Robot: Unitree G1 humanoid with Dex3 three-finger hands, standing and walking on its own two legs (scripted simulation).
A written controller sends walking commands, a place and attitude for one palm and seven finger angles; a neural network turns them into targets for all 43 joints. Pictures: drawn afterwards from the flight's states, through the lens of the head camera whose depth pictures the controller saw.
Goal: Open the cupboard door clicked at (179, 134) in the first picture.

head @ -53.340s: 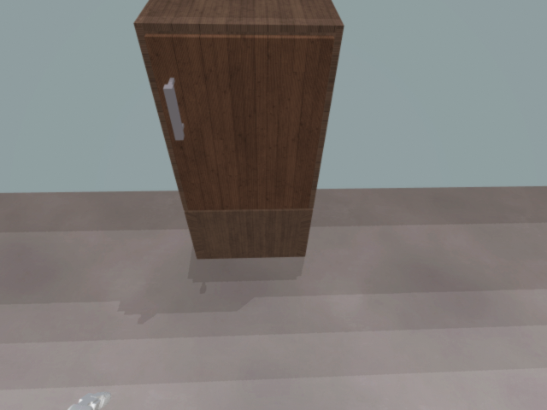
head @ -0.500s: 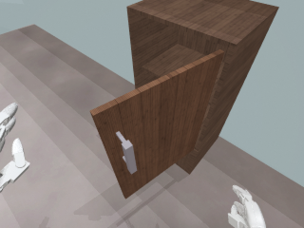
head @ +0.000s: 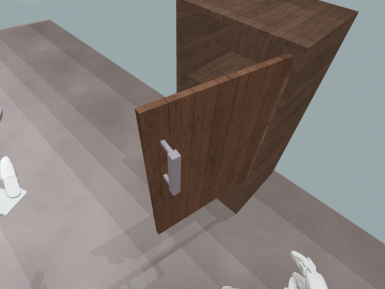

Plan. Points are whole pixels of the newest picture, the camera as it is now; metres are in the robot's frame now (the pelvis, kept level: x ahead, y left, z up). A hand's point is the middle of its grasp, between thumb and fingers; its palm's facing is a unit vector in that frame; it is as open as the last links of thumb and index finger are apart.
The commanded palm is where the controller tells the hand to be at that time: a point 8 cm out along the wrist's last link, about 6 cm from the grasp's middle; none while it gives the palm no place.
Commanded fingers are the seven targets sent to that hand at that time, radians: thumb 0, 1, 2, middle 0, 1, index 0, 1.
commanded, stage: step back with the hand held close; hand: left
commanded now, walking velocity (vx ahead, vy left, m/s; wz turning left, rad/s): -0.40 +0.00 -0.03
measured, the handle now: (170, 168) +0.38 +0.07 +0.02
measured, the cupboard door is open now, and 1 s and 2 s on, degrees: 78 78 78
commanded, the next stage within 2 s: stop stepping back and stand still in 0.52 s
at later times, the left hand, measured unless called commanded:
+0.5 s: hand out of the picture +0.13 +0.28 +0.19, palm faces +0.47 -0.76 -0.45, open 7.4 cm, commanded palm +0.08 +0.29 +0.20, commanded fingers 0.00 0.90 0.90 -0.20 -0.30 -0.20 -0.30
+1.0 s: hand out of the picture +0.03 +0.24 +0.17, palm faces +0.32 -0.82 -0.47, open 7.4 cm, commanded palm -0.02 +0.28 +0.20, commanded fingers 0.00 0.90 0.90 -0.20 -0.30 -0.20 -0.30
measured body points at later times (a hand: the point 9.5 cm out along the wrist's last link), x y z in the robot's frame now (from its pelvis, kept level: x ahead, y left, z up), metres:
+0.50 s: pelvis -0.08 +0.00 +0.02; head -0.04 +0.03 +0.47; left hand +0.10 +0.32 +0.21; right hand +0.10 -0.22 -0.06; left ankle +0.03 +0.08 -0.72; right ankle -0.22 -0.12 -0.68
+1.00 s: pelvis -0.19 -0.01 +0.01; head -0.19 +0.01 +0.46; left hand +0.01 +0.29 +0.19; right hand -0.08 -0.29 -0.06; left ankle -0.07 +0.07 -0.71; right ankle -0.25 -0.13 -0.72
